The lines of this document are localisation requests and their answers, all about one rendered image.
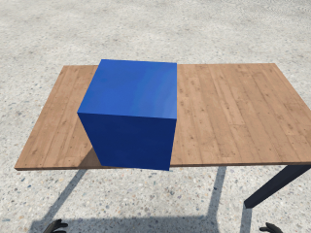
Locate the carton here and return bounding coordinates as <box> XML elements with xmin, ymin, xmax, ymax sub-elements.
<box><xmin>77</xmin><ymin>59</ymin><xmax>177</xmax><ymax>171</ymax></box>

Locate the robot left hand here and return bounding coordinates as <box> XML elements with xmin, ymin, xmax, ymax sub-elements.
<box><xmin>43</xmin><ymin>218</ymin><xmax>68</xmax><ymax>233</ymax></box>

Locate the robot right hand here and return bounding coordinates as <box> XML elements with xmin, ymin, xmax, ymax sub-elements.
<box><xmin>259</xmin><ymin>222</ymin><xmax>283</xmax><ymax>233</ymax></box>

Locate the table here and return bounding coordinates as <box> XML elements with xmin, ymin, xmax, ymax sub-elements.
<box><xmin>14</xmin><ymin>63</ymin><xmax>311</xmax><ymax>209</ymax></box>

